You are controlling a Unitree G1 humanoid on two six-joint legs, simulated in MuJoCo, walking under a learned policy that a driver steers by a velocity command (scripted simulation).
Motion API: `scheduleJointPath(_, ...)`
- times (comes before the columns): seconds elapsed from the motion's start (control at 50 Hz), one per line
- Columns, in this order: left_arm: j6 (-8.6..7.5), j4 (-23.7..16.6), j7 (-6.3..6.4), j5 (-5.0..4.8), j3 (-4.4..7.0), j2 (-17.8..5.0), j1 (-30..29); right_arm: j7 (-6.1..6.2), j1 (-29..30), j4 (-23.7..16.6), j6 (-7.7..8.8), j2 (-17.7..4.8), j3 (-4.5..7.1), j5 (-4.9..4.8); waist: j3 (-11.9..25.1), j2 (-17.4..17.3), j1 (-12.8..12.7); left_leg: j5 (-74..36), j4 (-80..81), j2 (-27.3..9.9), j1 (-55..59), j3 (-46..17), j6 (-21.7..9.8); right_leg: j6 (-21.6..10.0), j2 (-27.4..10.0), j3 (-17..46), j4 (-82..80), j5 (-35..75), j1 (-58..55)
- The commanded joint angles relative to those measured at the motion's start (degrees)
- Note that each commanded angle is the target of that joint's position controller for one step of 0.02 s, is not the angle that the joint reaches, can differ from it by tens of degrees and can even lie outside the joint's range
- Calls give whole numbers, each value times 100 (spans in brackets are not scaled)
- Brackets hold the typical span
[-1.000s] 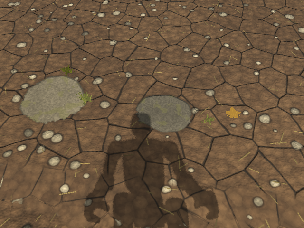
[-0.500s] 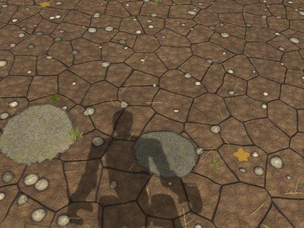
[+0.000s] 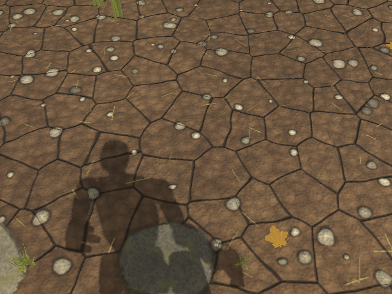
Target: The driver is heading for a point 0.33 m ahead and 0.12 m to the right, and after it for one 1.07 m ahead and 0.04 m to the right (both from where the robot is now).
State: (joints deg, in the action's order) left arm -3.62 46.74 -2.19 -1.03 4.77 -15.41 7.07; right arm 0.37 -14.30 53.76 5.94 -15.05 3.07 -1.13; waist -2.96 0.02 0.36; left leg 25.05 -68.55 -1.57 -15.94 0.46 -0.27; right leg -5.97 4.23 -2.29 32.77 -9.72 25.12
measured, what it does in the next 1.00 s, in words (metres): walks ahead, turning right: left foot, then right foot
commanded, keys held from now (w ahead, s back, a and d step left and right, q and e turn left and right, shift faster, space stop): w+e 0.22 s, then e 0.58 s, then q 0.20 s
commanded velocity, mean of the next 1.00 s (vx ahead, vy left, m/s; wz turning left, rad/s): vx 0.22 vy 0.00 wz -0.50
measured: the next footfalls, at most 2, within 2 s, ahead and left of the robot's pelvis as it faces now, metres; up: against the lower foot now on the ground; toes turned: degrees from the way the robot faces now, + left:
left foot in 0.38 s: +0.42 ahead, +0.11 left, +0.00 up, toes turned -16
right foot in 0.82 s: +0.30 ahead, -0.13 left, +0.00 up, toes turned -32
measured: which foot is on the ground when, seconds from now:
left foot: up 0.00-0.36, down 0.38-0.82, up 0.84-1.00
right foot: down 0.00-0.38, up 0.40-0.80, down 0.82-1.00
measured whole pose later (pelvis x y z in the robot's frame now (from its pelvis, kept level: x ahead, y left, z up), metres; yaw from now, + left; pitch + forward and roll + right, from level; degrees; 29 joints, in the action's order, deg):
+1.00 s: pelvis +0.30 -0.02 +0.02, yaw -29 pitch +2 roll +1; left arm 0.2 38.2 0.6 1.8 2.4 -13.4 8.6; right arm 0.6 -8.5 48.9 -1.6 -18.2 4.4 -0.4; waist -1.4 -3.0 1.3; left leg 23.9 -55.8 -3.4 -27.6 1.0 4.3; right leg -2.6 0.1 -2.3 27.7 -13.2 16.0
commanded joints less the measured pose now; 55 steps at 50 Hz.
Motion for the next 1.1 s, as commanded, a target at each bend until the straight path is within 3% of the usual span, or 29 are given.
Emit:
scheduleJointPath(0.02,-81,-244,66,40,136,-582,602,1,467,-625,305,-795,188,59,789,-113,-208,-467,-84,-473,-2443,-525,-91,-1158,-1629,2542,-1713,892,-2528)
scheduleJointPath(0.04,-82,-330,89,88,105,-538,448,6,377,-643,217,-780,213,102,676,-11,-30,-563,120,-546,-2087,-543,-32,-1165,-1522,2383,-1853,1124,-2019)
scheduleJointPath(0.08,-86,-376,146,56,129,-676,466,28,316,-717,82,-642,216,155,541,86,107,-659,699,-560,-1894,-456,149,-1199,-1427,2157,-2023,1387,-1486)
scheduleJointPath(0.14,-80,-385,261,22,204,-939,705,55,908,-955,14,-506,170,210,338,175,-33,-1671,1941,-403,-1910,-312,369,-1048,-1176,1753,-2115,1458,-1079)
scheduleJointPath(0.2,-22,-363,302,-12,217,-942,939,-4,1515,-1141,51,-363,101,171,276,358,-298,-2851,3272,-81,-1431,-231,371,-739,-871,1508,-1998,976,-848)
scheduleJointPath(0.28,98,-250,333,-38,220,-895,1289,-68,1835,-1385,105,-573,143,134,323,533,-405,-2986,4043,224,-1145,-330,261,-471,-934,1889,-1283,1391,-1325)
scheduleJointPath(0.34,214,-421,416,-9,210,-827,1063,-102,1309,-1293,180,-797,231,162,622,726,-72,-2762,4432,286,-534,-363,19,-201,-888,2289,-321,1789,-1723)
scheduleJointPath(0.36,211,-552,418,4,164,-690,910,-78,869,-1221,210,-935,276,243,922,648,173,-3405,4610,28,263,-419,-164,33,-576,2145,362,1811,-1512)
scheduleJointPath(0.38,190,-768,419,104,55,-391,870,-26,118,-1183,201,-1315,348,380,1767,-45,420,-5167,4159,-1082,1839,-1286,-549,330,-177,1687,1927,414,-685)
scheduleJointPath(0.4,149,-693,386,83,-18,-123,2293,-32,-69,-1191,79,-1426,333,412,2717,-1706,-131,-6718,3896,-2629,3479,-3151,-1629,636,482,1340,3597,-3631,691)
scheduleJointPath(0.42,165,-612,352,-49,56,-769,2571,-51,-3,-1203,-46,-1296,346,164,2945,-1553,-117,-4985,4131,-2826,3432,-3849,-1899,756,-73,1339,4436,-3157,1249)
scheduleJointPath(0.44,256,-663,377,-118,153,-1074,1768,8,298,-1378,-138,-848,246,159,2178,-946,130,-3789,4404,-2345,2791,-3045,-1643,897,-301,1096,4653,-2604,1645)
scheduleJointPath(0.46,382,-757,425,-88,192,-1140,1233,49,617,-1407,-233,-638,154,208,1547,-515,154,-3259,4591,-1955,1947,-2264,-1368,963,-480,855,4460,-2198,1650)
scheduleJointPath(0.48,500,-820,462,-43,228,-1110,1044,60,846,-1421,-298,-554,106,236,1091,-495,64,-3083,4767,-1676,1170,-1788,-1262,997,-627,799,4261,-2002,1472)
scheduleJointPath(0.52,630,-906,467,-43,173,-748,1171,71,1071,-1362,-337,-703,154,305,653,-816,-160,-2855,5210,-1304,85,-1012,-1158,975,-711,551,3647,-1706,804)
scheduleJointPath(0.56,618,-1018,471,-15,122,-536,1127,84,1038,-1308,-309,-819,215,295,740,-838,-161,-3354,5335,-1387,145,-712,-1312,968,-752,426,3082,-1485,680)
scheduleJointPath(0.64,609,-1197,368,15,98,-552,829,131,1143,-1311,-399,-971,286,197,1091,-716,-118,-3400,5380,-1630,411,-302,-1385,892,-889,354,2097,-778,270)
scheduleJointPath(0.74,688,-1410,207,26,147,-691,436,72,1036,-1211,-524,-1166,353,88,827,-818,-3,-2479,5261,-1734,537,15,-1147,660,-773,49,1010,-734,-188)
scheduleJointPath(0.78,689,-1402,151,39,179,-678,548,66,1052,-1156,-569,-1218,370,-6,800,-775,-132,-2299,4879,-1706,613,167,-892,473,-635,-133,122,-415,-621)
scheduleJointPath(0.8,681,-1347,160,58,224,-740,677,61,930,-1088,-590,-1125,353,-36,810,-670,-168,-2047,4524,-1561,469,327,-653,329,-499,-155,-350,-96,-1044)
scheduleJointPath(0.82,664,-1316,221,92,294,-971,865,24,590,-939,-601,-885,281,13,835,-111,-162,-1539,3798,-1226,-111,606,-250,83,-726,399,-951,799,-1827)
scheduleJointPath(0.84,643,-1439,332,155,379,-1552,946,-63,536,-1106,-574,-447,110,306,954,1633,42,650,1995,-423,-1556,1157,321,-505,-2271,2357,-1063,2925,-2753)
scheduleJointPath(0.86,550,-1535,319,289,298,-1470,866,-22,843,-1211,-559,-642,168,250,1106,1552,-231,1422,867,-95,-2097,391,461,-1392,-2851,2750,-1159,3165,-2280)
scheduleJointPath(0.88,444,-1448,282,325,188,-1118,825,0,1020,-1182,-585,-848,226,111,1115,1003,-315,1108,502,-258,-2006,20,415,-1286,-2500,2209,-1201,2844,-2072)
scheduleJointPath(0.9,361,-1355,266,293,99,-874,541,9,891,-1079,-616,-802,231,39,1000,860,-126,719,600,-331,-1919,-100,358,-937,-2140,1693,-1189,2467,-1949)
scheduleJointPath(0.92,321,-1311,264,262,22,-661,273,37,722,-885,-651,-739,224,73,1022,705,-14,374,786,-412,-1762,-183,373,-664,-1934,1372,-1190,2178,-1891)
scheduleJointPath(0.96,271,-1185,298,280,-81,-464,-12,40,436,-689,-718,-733,234,92,946,798,162,-198,886,-314,-1091,-193,482,-579,-1756,831,-1238,2565,-1419)
scheduleJointPath(1.02,259,-1074,363,308,-50,-571,-176,39,599,-760,-738,-676,173,41,775,788,72,-413,1846,-256,-749,-133,518,-562,-1714,556,-1254,2190,-1438)
scheduleJointPath(1.1,397,-886,447,212,99,-929,66,36,766,-988,-789,-804,184,1,664,747,-186,97,1989,-225,-1029,41,468,-876,-2224,989,-1209,2112,-1894)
